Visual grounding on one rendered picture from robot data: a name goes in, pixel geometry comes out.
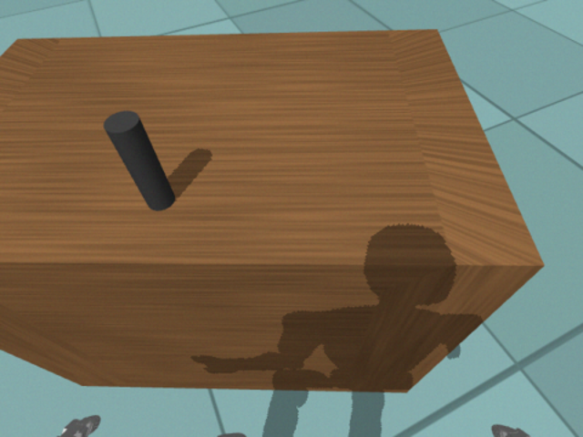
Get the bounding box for can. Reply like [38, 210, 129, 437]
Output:
[104, 111, 175, 211]

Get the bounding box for left robot hand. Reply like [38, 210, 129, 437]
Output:
[57, 415, 101, 437]

